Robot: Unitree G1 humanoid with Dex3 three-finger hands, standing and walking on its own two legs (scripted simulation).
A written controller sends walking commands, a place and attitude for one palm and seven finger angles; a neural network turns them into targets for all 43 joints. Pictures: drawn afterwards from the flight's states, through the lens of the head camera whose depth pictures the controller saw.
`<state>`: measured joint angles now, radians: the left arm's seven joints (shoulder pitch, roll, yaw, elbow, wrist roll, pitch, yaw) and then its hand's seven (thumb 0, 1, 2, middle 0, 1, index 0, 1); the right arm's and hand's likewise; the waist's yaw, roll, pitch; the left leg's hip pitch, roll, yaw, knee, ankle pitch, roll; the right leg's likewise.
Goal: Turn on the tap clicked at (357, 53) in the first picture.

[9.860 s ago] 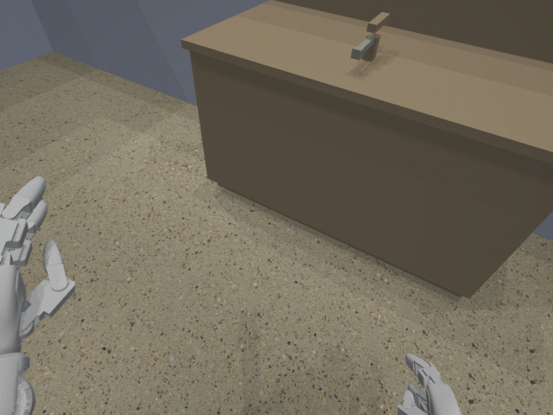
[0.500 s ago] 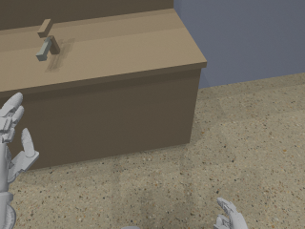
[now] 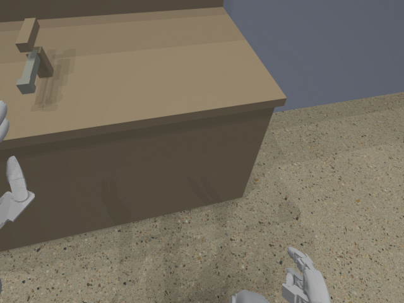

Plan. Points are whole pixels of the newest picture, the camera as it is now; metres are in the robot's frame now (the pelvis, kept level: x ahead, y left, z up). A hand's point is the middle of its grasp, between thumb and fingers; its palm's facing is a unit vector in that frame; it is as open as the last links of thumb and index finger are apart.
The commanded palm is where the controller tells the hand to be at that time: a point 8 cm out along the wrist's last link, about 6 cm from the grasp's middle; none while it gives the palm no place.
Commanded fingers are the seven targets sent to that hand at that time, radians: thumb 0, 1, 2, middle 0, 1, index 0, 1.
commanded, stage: take the last steps up to it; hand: left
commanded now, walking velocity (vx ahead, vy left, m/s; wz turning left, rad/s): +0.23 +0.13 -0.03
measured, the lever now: (26, 86) +0.56 +0.46 +0.08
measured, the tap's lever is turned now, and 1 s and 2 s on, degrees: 0 0 0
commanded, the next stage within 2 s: come to a stop and stand still in 0.46 s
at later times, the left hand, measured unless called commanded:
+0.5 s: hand (38, 154) +0.29 +0.26 +0.18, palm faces +0.33 -0.82 -0.47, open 7.4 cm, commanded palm +0.23 +0.32 +0.18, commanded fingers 0.00 0.90 0.90 -0.20 -0.30 -0.20 -0.30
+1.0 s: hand (18, 146) +0.30 +0.29 +0.19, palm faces +0.33 -0.83 -0.45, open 7.4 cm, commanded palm +0.24 +0.33 +0.18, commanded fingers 0.00 0.90 0.90 -0.20 -0.30 -0.20 -0.30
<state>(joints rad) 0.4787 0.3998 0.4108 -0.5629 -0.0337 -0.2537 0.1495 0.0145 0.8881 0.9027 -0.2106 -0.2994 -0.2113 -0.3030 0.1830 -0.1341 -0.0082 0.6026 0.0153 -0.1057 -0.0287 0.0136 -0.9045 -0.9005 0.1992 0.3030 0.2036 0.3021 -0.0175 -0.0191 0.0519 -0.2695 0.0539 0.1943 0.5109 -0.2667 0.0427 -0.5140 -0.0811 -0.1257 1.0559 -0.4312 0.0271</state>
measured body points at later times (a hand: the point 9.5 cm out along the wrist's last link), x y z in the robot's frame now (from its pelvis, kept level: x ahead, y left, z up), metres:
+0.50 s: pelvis +0.08 +0.04 +0.00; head +0.12 +0.04 +0.45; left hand +0.27 +0.30 +0.20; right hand +0.24 -0.23 -0.08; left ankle +0.14 +0.20 -0.71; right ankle +0.08 -0.07 -0.74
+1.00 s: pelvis +0.07 +0.06 +0.00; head +0.10 +0.06 +0.45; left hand +0.27 +0.33 +0.21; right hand +0.24 -0.13 -0.09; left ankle +0.15 +0.19 -0.74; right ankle +0.06 -0.04 -0.72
